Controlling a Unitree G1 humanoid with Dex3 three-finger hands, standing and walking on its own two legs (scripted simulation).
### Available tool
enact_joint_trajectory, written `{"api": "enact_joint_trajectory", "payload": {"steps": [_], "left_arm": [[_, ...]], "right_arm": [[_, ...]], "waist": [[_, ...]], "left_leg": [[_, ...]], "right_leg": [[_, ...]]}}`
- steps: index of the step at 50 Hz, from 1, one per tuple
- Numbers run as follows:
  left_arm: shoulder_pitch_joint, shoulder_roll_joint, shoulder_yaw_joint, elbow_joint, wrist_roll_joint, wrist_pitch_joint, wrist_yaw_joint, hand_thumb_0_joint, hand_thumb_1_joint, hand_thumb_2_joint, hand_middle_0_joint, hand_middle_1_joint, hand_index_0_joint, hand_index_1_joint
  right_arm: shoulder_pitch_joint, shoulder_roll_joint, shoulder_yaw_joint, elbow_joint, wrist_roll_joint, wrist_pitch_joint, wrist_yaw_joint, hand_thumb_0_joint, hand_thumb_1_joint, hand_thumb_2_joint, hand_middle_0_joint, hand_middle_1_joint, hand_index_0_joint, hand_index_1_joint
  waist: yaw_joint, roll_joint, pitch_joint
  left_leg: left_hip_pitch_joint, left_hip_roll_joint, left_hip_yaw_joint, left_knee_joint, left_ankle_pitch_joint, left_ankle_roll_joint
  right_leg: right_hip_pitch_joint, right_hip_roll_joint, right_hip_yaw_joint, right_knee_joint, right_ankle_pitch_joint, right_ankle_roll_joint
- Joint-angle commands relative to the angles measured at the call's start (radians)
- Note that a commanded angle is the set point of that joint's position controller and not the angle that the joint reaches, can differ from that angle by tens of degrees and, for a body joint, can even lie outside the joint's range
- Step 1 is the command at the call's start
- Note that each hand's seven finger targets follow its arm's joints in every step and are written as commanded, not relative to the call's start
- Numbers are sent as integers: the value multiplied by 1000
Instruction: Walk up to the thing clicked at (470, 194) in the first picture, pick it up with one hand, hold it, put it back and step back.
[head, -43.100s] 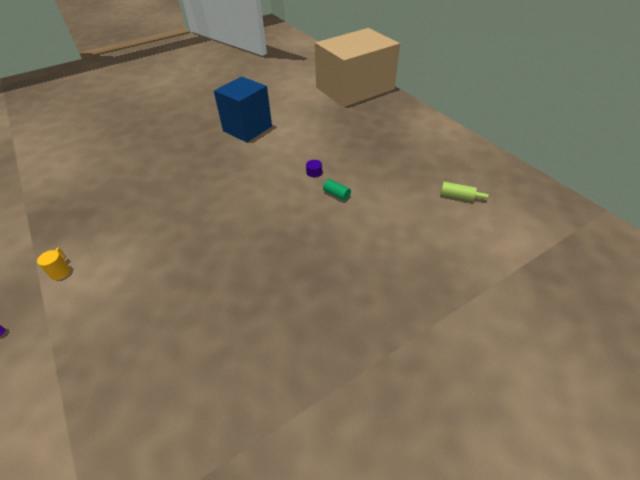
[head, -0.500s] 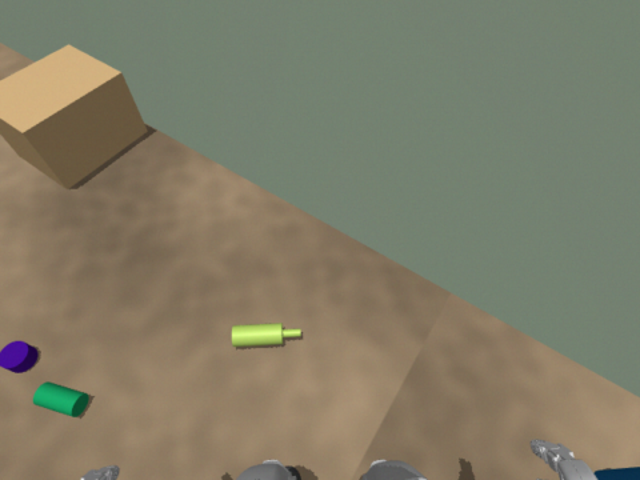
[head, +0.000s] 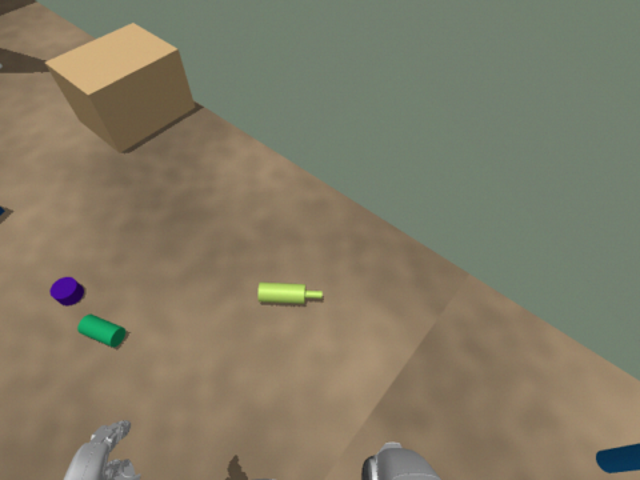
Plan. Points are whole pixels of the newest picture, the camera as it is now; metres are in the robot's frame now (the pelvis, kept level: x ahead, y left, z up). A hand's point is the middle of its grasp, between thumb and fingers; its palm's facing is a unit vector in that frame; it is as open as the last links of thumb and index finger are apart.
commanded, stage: step back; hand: left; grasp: from above
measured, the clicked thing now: (290, 293) +0.70 +0.10 -0.72
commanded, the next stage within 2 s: none
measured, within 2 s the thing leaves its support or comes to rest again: neither
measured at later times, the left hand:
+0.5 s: hand out of the picture -0.10 +0.23 -0.13, palm faces -0.07 -0.91 -0.41, open 7.4 cm
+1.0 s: hand out of the picture -0.24 +0.22 -0.14, palm faces +0.02 -0.94 -0.34, open 7.4 cm
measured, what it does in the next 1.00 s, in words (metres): walks backwards: right foot, then left foot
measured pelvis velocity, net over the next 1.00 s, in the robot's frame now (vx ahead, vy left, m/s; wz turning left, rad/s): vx -0.35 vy -0.04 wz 0.01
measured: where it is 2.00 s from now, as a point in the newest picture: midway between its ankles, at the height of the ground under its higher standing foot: outside the picture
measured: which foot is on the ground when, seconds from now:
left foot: down 0.00-0.44, up 0.46-0.78, down 0.80-1.00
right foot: up 0.00-0.38, down 0.40-0.82, up 0.84-1.00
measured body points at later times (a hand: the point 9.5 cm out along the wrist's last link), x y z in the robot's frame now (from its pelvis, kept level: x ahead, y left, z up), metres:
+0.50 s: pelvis -0.17 -0.04 +0.00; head -0.13 -0.06 +0.45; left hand -0.10 +0.28 -0.10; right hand -0.06 -0.36 -0.12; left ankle -0.06 +0.11 -0.68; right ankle -0.19 -0.15 -0.72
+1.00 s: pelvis -0.35 -0.04 +0.01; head -0.31 -0.02 +0.46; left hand -0.24 +0.27 -0.11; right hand -0.26 -0.35 -0.09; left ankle -0.31 +0.08 -0.72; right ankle -0.38 -0.18 -0.63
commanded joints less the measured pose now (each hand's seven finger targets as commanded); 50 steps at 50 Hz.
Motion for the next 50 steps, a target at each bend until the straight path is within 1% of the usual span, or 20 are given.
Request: {"api": "enact_joint_trajectory", "payload": {"steps": [1,4,10,14,19,20,21,22,23,25,27,30,35,39,40,41,42,43,46,50], "left_arm": [[-2,193,77,-83,-1,0,33,0,900,900,-200,-300,-200,-300],[61,176,76,-41,-15,2,22,0,900,900,-200,-300,-200,-300],[100,172,77,-35,1,-9,17,0,900,900,-200,-300,-200,-300],[122,164,73,-32,0,-13,10,0,900,900,-200,-300,-200,-300],[298,172,84,69,6,-19,-11,0,900,900,-200,-300,-200,-300],[303,198,90,75,18,-22,-12,0,900,900,-200,-300,-200,-300],[285,272,111,53,34,-25,-12,0,900,900,-200,-300,-200,-300],[184,375,131,-3,32,-19,-11,0,900,900,-200,-300,-200,-300],[86,393,128,-42,31,-24,-2,0,900,900,-200,-300,-200,-300],[-5,269,98,-61,30,-33,4,0,900,900,-200,-300,-200,-300],[-44,224,96,-58,27,-31,9,0,900,900,-200,-300,-200,-300],[94,204,87,-62,34,-35,17,0,900,900,-200,-300,-200,-300],[125,222,87,-70,28,-18,32,0,900,900,-200,-300,-200,-300],[24,219,68,-95,6,3,22,0,900,900,-200,-300,-200,-300],[37,184,57,-103,3,6,17,0,900,900,-200,-300,-200,-300],[48,144,45,-106,-5,3,16,0,900,900,-200,-300,-200,-300],[-1,192,68,-108,-3,6,30,0,900,900,-200,-300,-200,-300],[-8,220,77,-84,6,9,31,0,900,900,-200,-300,-200,-300],[79,190,76,-29,-12,14,18,0,900,900,-200,-300,-200,-300],[100,174,64,1,3,-24,4,0,900,900,-200,-300,-200,-300]], "right_arm": [[3,-382,-97,-111,-17,-28,-5,0,-900,-900,200,300,200,300],[-111,-252,-61,-128,-26,-31,-14,0,-900,-900,200,300,200,300],[-1,-225,-68,-130,-2,-28,-24,0,-900,-900,200,300,200,300],[-17,-250,-77,-153,-8,-22,-22,0,-900,-900,200,300,200,300],[-106,-285,-84,-175,-3,8,-14,0,-900,-900,200,300,200,300],[-105,-258,-76,-177,5,13,-12,0,-900,-900,200,300,200,300],[-98,-195,-58,-193,14,13,-12,0,-900,-900,200,300,200,300],[-131,-187,-63,-208,14,11,-27,0,-900,-900,200,300,200,300],[-120,-237,-84,-189,10,13,-33,0,-900,-900,200,300,200,300],[-53,-230,-73,-135,20,6,-19,0,-900,-900,200,300,200,300],[26,-182,-53,-105,16,6,-24,0,-900,-900,200,300,200,300],[10,-178,-38,-119,16,-12,-30,0,-900,-900,200,300,200,300],[19,-164,-39,-126,0,-17,-27,0,-900,-900,200,300,200,300],[176,-181,-60,-54,-5,-14,-19,0,-900,-900,200,300,200,300],[159,-219,-72,-60,-12,-14,-19,0,-900,-900,200,300,200,300],[102,-316,-88,-78,-25,-10,-17,0,-900,-900,200,300,200,300],[37,-388,-95,-110,-21,-5,-9,0,-900,-900,200,300,200,300],[-32,-377,-94,-124,-23,-14,-16,0,-900,-900,200,300,200,300],[-118,-245,-54,-144,-36,-18,-22,0,-900,-900,200,300,200,300],[-44,-212,-59,-116,-22,-20,-8,0,-900,-900,200,300,200,300]], "waist": [[-59,308,-219],[20,173,-182],[-31,194,-232],[-40,258,-271],[31,268,-331],[34,184,-299],[38,-63,-244],[67,-214,-187],[49,-223,-104],[-7,-76,-101],[-53,-88,-129],[26,-109,-192],[56,-162,-255],[-27,-73,-311],[-15,49,-303],[2,275,-267],[-38,299,-231],[-29,285,-175],[47,155,-180],[-8,226,-202]], "left_leg": [[-104,496,-534,-325,451,295],[-43,304,-225,-255,523,183],[193,313,-209,-183,570,231],[190,351,-214,-177,532,248],[-55,275,-150,-135,233,141],[-169,217,-123,-72,89,86],[-366,65,-70,117,-118,19],[-329,-38,-74,363,-242,-27],[-240,20,-139,514,-232,-30],[-218,-39,-161,562,-118,-15],[-267,-75,-141,602,-67,-21],[-331,-56,-88,483,-117,-42],[-228,32,-22,172,-190,-37],[22,43,36,-221,134,15],[68,149,-132,-261,172,54],[97,353,-411,-291,320,148],[-111,479,-493,-321,303,289],[-270,510,-528,-354,263,320],[-147,304,-197,-254,422,206],[58,258,-175,-250,64,189]], "right_leg": [[-2,154,163,455,-448,-15],[-67,177,218,593,-279,-33],[-119,161,155,455,-276,37],[-27,100,99,237,-300,38],[299,80,-12,-228,-75,-29],[323,52,67,-258,-87,-58],[306,-121,367,-337,-196,-117],[41,-319,536,-432,-230,-265],[-170,-383,625,-500,-281,-312],[-83,-208,322,-382,-35,-227],[22,-103,146,-309,113,-137],[263,-128,165,-238,314,-171],[372,-209,208,-181,452,-215],[233,-165,158,-83,264,-132],[120,-103,126,-5,111,-86],[-92,68,13,192,-206,-31],[-37,118,68,386,-426,-12],[34,105,144,545,-416,-12],[-37,170,187,644,-261,-21],[-63,116,90,314,-246,15]]}}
